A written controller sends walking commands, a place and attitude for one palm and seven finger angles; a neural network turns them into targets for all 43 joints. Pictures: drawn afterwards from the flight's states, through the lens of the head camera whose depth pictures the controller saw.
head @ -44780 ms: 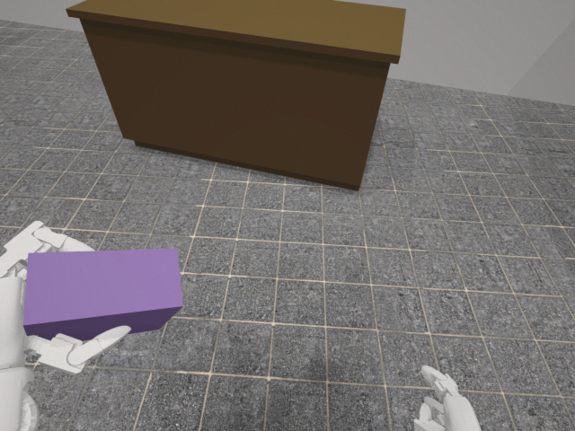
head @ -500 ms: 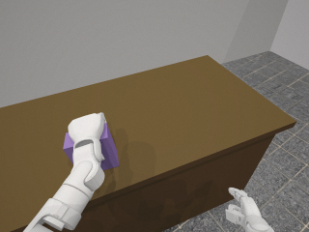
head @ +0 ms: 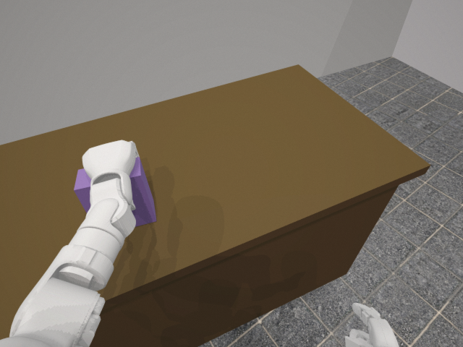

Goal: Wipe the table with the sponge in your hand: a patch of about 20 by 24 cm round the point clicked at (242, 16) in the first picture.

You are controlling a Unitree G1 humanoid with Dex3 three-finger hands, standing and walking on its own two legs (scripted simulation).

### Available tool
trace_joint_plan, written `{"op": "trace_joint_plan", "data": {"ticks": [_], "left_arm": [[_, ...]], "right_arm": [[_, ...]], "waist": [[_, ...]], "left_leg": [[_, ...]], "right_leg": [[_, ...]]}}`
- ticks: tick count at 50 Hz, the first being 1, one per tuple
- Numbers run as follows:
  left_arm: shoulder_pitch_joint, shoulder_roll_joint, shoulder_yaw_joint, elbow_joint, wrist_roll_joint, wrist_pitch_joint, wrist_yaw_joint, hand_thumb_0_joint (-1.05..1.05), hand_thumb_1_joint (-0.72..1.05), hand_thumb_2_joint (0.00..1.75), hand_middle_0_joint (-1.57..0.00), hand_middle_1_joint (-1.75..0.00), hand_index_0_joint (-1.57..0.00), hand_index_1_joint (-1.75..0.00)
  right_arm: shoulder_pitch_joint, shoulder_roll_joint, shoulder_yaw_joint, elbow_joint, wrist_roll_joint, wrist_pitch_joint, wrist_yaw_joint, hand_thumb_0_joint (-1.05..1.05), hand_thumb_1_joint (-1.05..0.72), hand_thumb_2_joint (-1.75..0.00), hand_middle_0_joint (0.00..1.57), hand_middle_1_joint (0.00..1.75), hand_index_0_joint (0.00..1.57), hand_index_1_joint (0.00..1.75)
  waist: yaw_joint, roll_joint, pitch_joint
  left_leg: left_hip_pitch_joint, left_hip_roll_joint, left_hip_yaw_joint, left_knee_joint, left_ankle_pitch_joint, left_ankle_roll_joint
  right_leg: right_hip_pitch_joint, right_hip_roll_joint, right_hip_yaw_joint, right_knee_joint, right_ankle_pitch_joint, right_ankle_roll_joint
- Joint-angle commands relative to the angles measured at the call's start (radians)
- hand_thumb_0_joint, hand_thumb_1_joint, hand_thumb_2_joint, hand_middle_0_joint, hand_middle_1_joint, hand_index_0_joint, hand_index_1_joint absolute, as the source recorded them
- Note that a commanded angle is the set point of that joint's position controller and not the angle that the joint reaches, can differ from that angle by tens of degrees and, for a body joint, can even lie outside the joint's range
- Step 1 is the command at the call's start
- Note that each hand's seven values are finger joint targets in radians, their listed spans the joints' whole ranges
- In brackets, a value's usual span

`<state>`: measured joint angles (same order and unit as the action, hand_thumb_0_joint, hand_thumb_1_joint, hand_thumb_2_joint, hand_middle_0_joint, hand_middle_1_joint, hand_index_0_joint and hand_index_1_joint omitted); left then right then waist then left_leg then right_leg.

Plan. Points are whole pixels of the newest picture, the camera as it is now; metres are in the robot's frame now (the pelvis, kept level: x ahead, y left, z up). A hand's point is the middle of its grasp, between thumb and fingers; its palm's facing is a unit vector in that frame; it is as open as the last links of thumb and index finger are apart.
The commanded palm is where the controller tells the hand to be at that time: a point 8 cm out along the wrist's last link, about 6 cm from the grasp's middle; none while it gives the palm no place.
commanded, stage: wipe forward along the middle lane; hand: left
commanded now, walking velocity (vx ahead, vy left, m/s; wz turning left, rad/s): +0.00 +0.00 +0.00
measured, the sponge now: (122, 204) +0.38 +0.26 +0.02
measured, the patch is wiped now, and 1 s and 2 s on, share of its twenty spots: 1.00 1.00 1.00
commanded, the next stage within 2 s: slide back across to the first lane in 0.88 s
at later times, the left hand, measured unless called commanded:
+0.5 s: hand (118, 164) +0.44 +0.27 +0.08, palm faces -0.10 +0.00 -1.00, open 10.3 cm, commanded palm +0.43 +0.27 +0.12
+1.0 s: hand (112, 146) +0.49 +0.30 +0.08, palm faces -0.12 -0.02 -0.99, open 10.3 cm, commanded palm +0.47 +0.31 +0.12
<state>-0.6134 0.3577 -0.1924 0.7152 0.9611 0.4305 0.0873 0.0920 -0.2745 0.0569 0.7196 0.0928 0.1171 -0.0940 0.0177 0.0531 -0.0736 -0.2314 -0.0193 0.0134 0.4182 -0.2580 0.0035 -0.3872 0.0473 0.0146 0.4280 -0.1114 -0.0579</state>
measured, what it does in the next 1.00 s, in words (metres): stands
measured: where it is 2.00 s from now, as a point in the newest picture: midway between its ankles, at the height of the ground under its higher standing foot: outside the picture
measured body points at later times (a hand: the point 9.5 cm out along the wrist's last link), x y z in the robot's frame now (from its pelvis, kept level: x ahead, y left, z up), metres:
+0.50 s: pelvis +0.00 +0.00 +0.00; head +0.04 -0.02 +0.44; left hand +0.44 +0.26 +0.13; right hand +0.11 -0.26 -0.14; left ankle -0.03 +0.12 -0.74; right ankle +0.06 -0.08 -0.74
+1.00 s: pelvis +0.01 +0.02 -0.01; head +0.08 +0.02 +0.44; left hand +0.49 +0.30 +0.14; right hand +0.07 -0.25 -0.14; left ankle -0.03 +0.12 -0.74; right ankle +0.06 -0.08 -0.74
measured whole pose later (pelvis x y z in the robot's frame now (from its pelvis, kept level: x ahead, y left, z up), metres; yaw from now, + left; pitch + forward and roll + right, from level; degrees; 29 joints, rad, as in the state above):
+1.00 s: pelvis +0.01 +0.02 -0.01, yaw +0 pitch +14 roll +0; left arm -1.01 0.54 -0.07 1.22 1.02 0.25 0.14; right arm 0.23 -0.28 0.03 0.78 0.08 0.07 -0.08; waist -0.11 0.03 -0.10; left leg -0.44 -0.03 0.02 0.49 -0.29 0.03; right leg -0.56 0.04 0.02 0.44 -0.11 -0.03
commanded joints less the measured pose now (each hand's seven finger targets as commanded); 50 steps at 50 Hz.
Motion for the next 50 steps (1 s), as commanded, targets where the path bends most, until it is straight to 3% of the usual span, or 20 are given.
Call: {"op": "trace_joint_plan", "data": {"ticks": [1, 4, 6, 9, 11, 14, 16, 19, 22, 26, 29, 31, 34, 36, 38, 40, 42, 45, 47, 50], "left_arm": [[-0.315, 0.25, 0.088, -0.01, 0.033, -0.019, 0.039, 0.0, 0.1, 1.3, -1.2, -1.6, -1.2, -1.6], [-0.372, 0.253, 0.075, 0.049, 0.04, -0.045, 0.047, 0.0, 0.1, 1.3, -1.2, -1.6, -1.2, -1.6], [-0.383, 0.29, 0.112, 0.061, 0.037, -0.063, 0.055, 0.0, 0.1, 1.3, -1.2, -1.6, -1.2, -1.6], [-0.436, 0.275, 0.08, 0.111, 0.036, -0.086, 0.063, 0.0, 0.1, 1.3, -1.2, -1.6, -1.2, -1.6], [-0.446, 0.34, 0.137, 0.135, 0.042, -0.101, 0.073, 0.0, 0.1, 1.3, -1.2, -1.6, -1.2, -1.6], [-0.45, 0.284, 0.082, 0.166, 0.043, -0.112, 0.08, 0.0, 0.1, 1.3, -1.2, -1.6, -1.2, -1.6], [-0.486, 0.352, 0.135, 0.178, 0.047, -0.12, 0.088, 0.0, 0.1, 1.3, -1.2, -1.6, -1.2, -1.6], [-0.503, 0.31, 0.09, 0.211, 0.055, -0.124, 0.092, 0.0, 0.1, 1.3, -1.2, -1.6, -1.2, -1.6], [-0.551, 0.351, 0.11, 0.243, 0.06, -0.127, 0.097, 0.0, 0.1, 1.3, -1.2, -1.6, -1.2, -1.6], [-0.565, 0.357, 0.128, 0.263, 0.058, -0.137, 0.106, 0.0, 0.1, 1.3, -1.2, -1.6, -1.2, -1.6], [-0.604, 0.347, 0.107, 0.296, 0.066, -0.136, 0.111, 0.0, 0.1, 1.3, -1.2, -1.6, -1.2, -1.6], [-0.635, 0.395, 0.142, 0.302, 0.062, -0.136, 0.113, 0.0, 0.1, 1.3, -1.2, -1.6, -1.2, -1.6], [-0.671, 0.37, 0.103, 0.34, 0.072, -0.131, 0.11, 0.0, 0.1, 1.3, -1.2, -1.6, -1.2, -1.6], [-0.689, 0.407, 0.133, 0.345, 0.08, -0.134, 0.11, 0.0, 0.1, 1.3, -1.2, -1.6, -1.2, -1.6], [-0.702, 0.38, 0.107, 0.363, 0.093, -0.133, 0.108, 0.0, 0.1, 1.3, -1.2, -1.6, -1.2, -1.6], [-0.688, 0.366, 0.103, 0.376, 0.088, -0.136, 0.104, 0.0, 0.1, 1.3, -1.2, -1.6, -1.2, -1.6], [-0.721, 0.412, 0.128, 0.374, 0.086, -0.141, 0.1, 0.0, 0.1, 1.3, -1.2, -1.6, -1.2, -1.6], [-0.747, 0.432, 0.132, 0.404, 0.087, -0.145, 0.098, 0.0, 0.1, 1.3, -1.2, -1.6, -1.2, -1.6], [-0.759, 0.471, 0.151, 0.405, 0.1, -0.155, 0.096, 0.0, 0.1, 1.3, -1.2, -1.6, -1.2, -1.6], [-0.693, 0.441, 0.138, 0.42, 0.114, -0.161, 0.089, 0.0, 0.1, 1.3, -1.2, -1.6, -1.2, -1.6]], "right_arm": [[-0.114, -0.118, -0.048, -0.14, 0.001, -0.053, -0.006, 0.0, -0.9, -0.9, 0.2, 0.3, 0.2, 0.3], [-0.086, -0.121, -0.049, -0.127, 0.002, -0.062, -0.008, 0.0, -0.9, -0.9, 0.2, 0.3, 0.2, 0.3], [-0.075, -0.124, -0.054, -0.123, 0.002, -0.066, -0.008, 0.0, -0.9, -0.9, 0.2, 0.3, 0.2, 0.3], [-0.05, -0.125, -0.053, -0.113, 0.004, -0.074, -0.011, 0.0, -0.9, -0.9, 0.2, 0.3, 0.2, 0.3], [-0.028, -0.132, -0.06, -0.098, 0.002, -0.078, -0.009, 0.0, -0.9, -0.9, 0.2, 0.3, 0.2, 0.3], [-0.014, -0.126, -0.06, -0.099, 0.002, -0.079, -0.006, 0.0, -0.9, -0.9, 0.2, 0.3, 0.2, 0.3], [0.0, -0.135, -0.063, -0.086, -0.001, -0.079, -0.004, 0.0, -0.9, -0.9, 0.2, 0.3, 0.2, 0.3], [0.016, -0.132, -0.064, -0.083, 0.0, -0.078, -0.002, 0.0, -0.9, -0.9, 0.2, 0.3, 0.2, 0.3], [0.033, -0.138, -0.064, -0.072, 0.0, -0.078, -0.002, 0.0, -0.9, -0.9, 0.2, 0.3, 0.2, 0.3], [0.05, -0.137, -0.069, -0.067, -0.003, -0.079, 0.002, 0.0, -0.9, -0.9, 0.2, 0.3, 0.2, 0.3], [0.076, -0.139, -0.069, -0.058, -0.005, -0.079, 0.004, 0.0, -0.9, -0.9, 0.2, 0.3, 0.2, 0.3], [0.079, -0.142, -0.07, -0.054, -0.005, -0.079, 0.002, 0.0, -0.9, -0.9, 0.2, 0.3, 0.2, 0.3], [0.098, -0.143, -0.067, -0.044, -0.004, -0.078, 0.003, 0.0, -0.9, -0.9, 0.2, 0.3, 0.2, 0.3], [0.104, -0.147, -0.07, -0.039, -0.007, -0.079, 0.004, 0.0, -0.9, -0.9, 0.2, 0.3, 0.2, 0.3], [0.127, -0.144, -0.073, -0.034, -0.01, -0.077, 0.007, 0.0, -0.9, -0.9, 0.2, 0.3, 0.2, 0.3], [0.138, -0.143, -0.076, -0.036, -0.011, -0.076, 0.011, 0.0, -0.9, -0.9, 0.2, 0.3, 0.2, 0.3], [0.147, -0.148, -0.077, -0.032, -0.011, -0.073, 0.009, 0.0, -0.9, -0.9, 0.2, 0.3, 0.2, 0.3], [0.163, -0.155, -0.075, -0.024, -0.011, -0.073, 0.008, 0.0, -0.9, -0.9, 0.2, 0.3, 0.2, 0.3], [0.178, -0.16, -0.076, -0.019, -0.013, -0.072, 0.009, 0.0, -0.9, -0.9, 0.2, 0.3, 0.2, 0.3], [0.196, -0.155, -0.084, -0.022, -0.017, -0.068, 0.019, 0.0, -0.9, -0.9, 0.2, 0.3, 0.2, 0.3]], "waist": [[0.003, -0.143, -0.204], [-0.019, -0.143, -0.178], [-0.011, -0.138, -0.211], [-0.034, -0.15, -0.2], [-0.027, -0.147, -0.242], [-0.041, -0.135, -0.244], [-0.042, -0.133, -0.265], [-0.058, -0.123, -0.259], [-0.07, -0.133, -0.256], [-0.065, -0.111, -0.296], [-0.085, -0.118, -0.289], [-0.085, -0.126, -0.304], [-0.105, -0.11, -0.279], [-0.097, -0.081, -0.308], [-0.109, -0.062, -0.323], [-0.108, -0.08, -0.336], [-0.11, -0.074, -0.357], [-0.127, -0.111, -0.318], [-0.122, -0.085, -0.338], [-0.104, -0.052, -0.357]], "left_leg": [[-0.167, -0.015, -0.009, -0.063, 0.018, 0.033], [-0.184, -0.013, -0.005, -0.057, 0.002, 0.035], [-0.189, -0.015, -0.006, -0.055, 0.001, 0.035], [-0.213, -0.013, 0.0, -0.052, -0.028, 0.037], [-0.217, -0.013, -0.007, -0.049, -0.002, 0.036], [-0.226, -0.013, 0.005, -0.042, -0.001, 0.037], [-0.233, -0.01, -0.001, -0.04, 0.009, 0.037], [-0.236, -0.01, 0.003, -0.035, 0.012, 0.037], [-0.247, -0.009, -0.001, -0.036, -0.001, 0.039], [-0.246, -0.006, -0.002, -0.03, 0.031, 0.037], [-0.248, -0.002, -0.001, -0.021, 0.034, 0.038], [-0.258, -0.003, -0.005, -0.022, 0.036, 0.039], [-0.262, -0.001, -0.007, -0.02, 0.023, 0.037], [-0.253, 0.0, -0.012, -0.017, 0.056, 0.036], [-0.236, 0.003, -0.011, -0.006, 0.079, 0.035], [-0.234, 0.005, -0.009, -0.001, 0.093, 0.035], [-0.236, 0.005, -0.008, 0.001, 0.106, 0.035], [-0.265, 0.006, -0.01, 0.004, 0.088, 0.038], [-0.262, 0.007, -0.014, 0.008, 0.126, 0.036], [-0.239, 0.007, -0.009, 0.015, 0.165, 0.033]], "right_leg": [[0.28, -0.056, 0.115, -0.084, -0.105, 0.007], [0.25, -0.061, 0.104, -0.088, -0.123, 0.012], [0.261, -0.061, 0.113, -0.088, -0.13, 0.011], [0.246, -0.067, 0.107, -0.096, -0.162, 0.022], [0.264, -0.064, 0.112, -0.083, -0.122, 0.017], [0.261, -0.068, 0.104, -0.082, -0.095, 0.024], [0.267, -0.065, 0.111, -0.077, -0.08, 0.021], [0.247, -0.065, 0.093, -0.07, -0.059, 0.024], [0.232, -0.062, 0.087, -0.071, -0.08, 0.027], [0.237, -0.06, 0.079, -0.055, -0.024, 0.023], [0.217, -0.058, 0.068, -0.047, -0.008, 0.027], [0.228, -0.057, 0.072, -0.049, -0.006, 0.027], [0.188, -0.055, 0.061, -0.043, -0.017, 0.028], [0.193, -0.051, 0.059, -0.031, 0.015, 0.019], [0.178, -0.048, 0.049, -0.019, 0.045, 0.019], [0.186, -0.045, 0.046, -0.016, 0.068, 0.02], [0.198, -0.046, 0.048, -0.012, 0.084, 0.02], [0.183, -0.045, 0.05, -0.017, 0.078, 0.024], [0.19, -0.044, 0.05, -0.004, 0.117, 0.018], [0.192, -0.039, 0.045, 0.001, 0.153, 0.011]]}}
